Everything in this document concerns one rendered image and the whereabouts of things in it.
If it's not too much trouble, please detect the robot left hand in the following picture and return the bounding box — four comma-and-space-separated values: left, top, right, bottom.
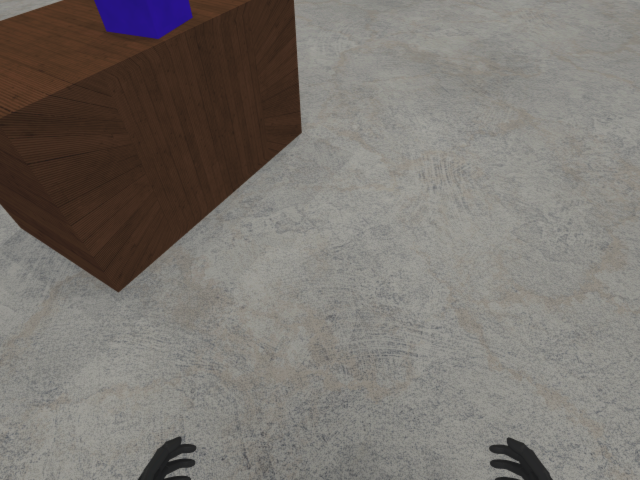
138, 436, 196, 480

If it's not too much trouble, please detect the robot right hand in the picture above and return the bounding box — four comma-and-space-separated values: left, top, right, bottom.
489, 437, 553, 480

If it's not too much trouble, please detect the pedestal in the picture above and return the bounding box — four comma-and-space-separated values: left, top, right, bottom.
0, 0, 302, 293

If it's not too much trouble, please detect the carton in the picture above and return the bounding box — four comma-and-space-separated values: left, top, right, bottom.
94, 0, 193, 39

